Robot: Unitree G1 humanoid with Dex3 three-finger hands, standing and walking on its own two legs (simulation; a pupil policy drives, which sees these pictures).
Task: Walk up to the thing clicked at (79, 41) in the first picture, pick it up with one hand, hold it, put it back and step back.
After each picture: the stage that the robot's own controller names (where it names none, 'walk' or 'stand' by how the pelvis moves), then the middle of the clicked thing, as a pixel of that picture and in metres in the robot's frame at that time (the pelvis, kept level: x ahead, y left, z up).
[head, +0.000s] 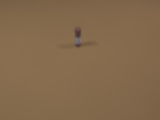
stand; (77, 37) +1.40 +0.01 -0.66
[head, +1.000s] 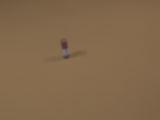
walk; (65, 49) +1.25 +0.23 -0.64
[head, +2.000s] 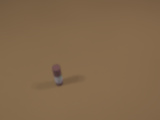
walk; (57, 75) +0.80 +0.25 -0.64
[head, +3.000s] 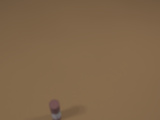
walk; (55, 111) +0.50 +0.16 -0.64
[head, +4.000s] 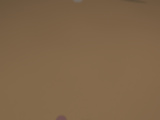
stand; out of the picture +0.41 +0.14 -0.65
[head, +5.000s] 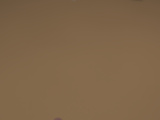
stand; out of the picture +0.38 +0.15 -0.66
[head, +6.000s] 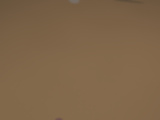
stand; out of the picture +0.40 +0.16 -0.66
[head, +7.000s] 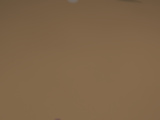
stand; out of the picture +0.39 +0.16 -0.66
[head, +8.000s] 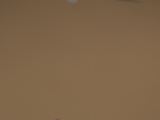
go down; out of the picture +0.39 +0.16 -0.66
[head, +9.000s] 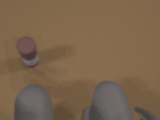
go down; (29, 54) +0.47 +0.18 -0.30
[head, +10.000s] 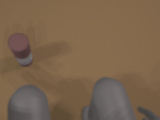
approach; (22, 52) +0.47 +0.19 -0.26
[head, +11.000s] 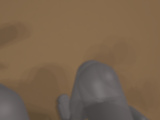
close in; out of the picture +0.46 +0.24 -0.16
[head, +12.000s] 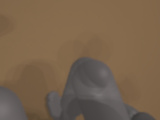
close; out of the picture +0.46 +0.26 -0.16
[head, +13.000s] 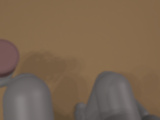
lift; (1, 65) +0.34 +0.24 -0.08
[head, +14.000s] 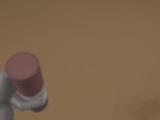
hold; (32, 88) +0.30 +0.15 +0.07
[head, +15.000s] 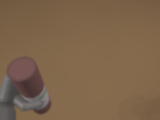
hold; (34, 90) +0.30 +0.15 +0.04
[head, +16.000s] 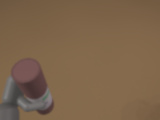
hold; (37, 91) +0.30 +0.15 +0.05
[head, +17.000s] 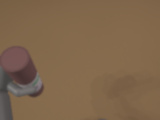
crouch; (27, 76) +0.36 +0.16 -0.01
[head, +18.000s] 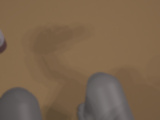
lower; out of the picture +0.49 +0.21 -0.03
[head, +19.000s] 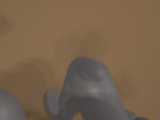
lower; out of the picture +0.45 +0.26 -0.17
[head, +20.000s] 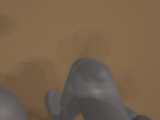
lower; out of the picture +0.45 +0.26 -0.17
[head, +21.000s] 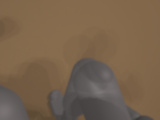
lower; out of the picture +0.44 +0.26 -0.16
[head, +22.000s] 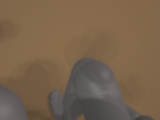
lower; out of the picture +0.43 +0.26 -0.17
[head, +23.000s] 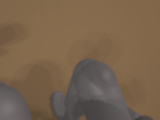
open; out of the picture +0.44 +0.24 -0.17
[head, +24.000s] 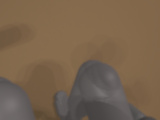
stand; out of the picture +0.43 +0.24 -0.17
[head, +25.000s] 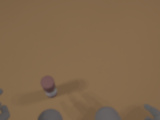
walk; (49, 88) +0.43 +0.15 -0.46
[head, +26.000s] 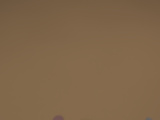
stand; out of the picture +0.39 +0.14 -0.60
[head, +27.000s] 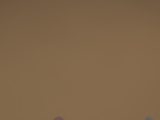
stand; out of the picture +0.38 +0.14 -0.60
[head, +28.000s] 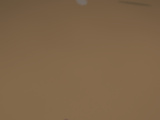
stand; out of the picture +0.40 +0.12 -0.65
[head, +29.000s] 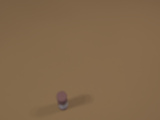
walk; (62, 101) +0.45 +0.09 -0.64
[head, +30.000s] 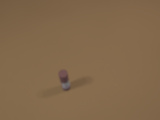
walk; (64, 81) +0.66 +0.17 -0.63
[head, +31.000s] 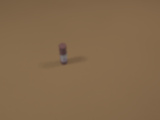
stand; (63, 54) +1.02 +0.15 -0.64
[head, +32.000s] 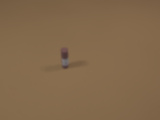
stand; (64, 58) +1.05 +0.13 -0.65
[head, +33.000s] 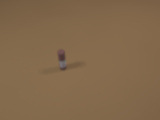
stand; (62, 60) +1.04 +0.17 -0.66
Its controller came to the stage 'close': yes
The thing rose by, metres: 0.69
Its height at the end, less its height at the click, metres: +0.00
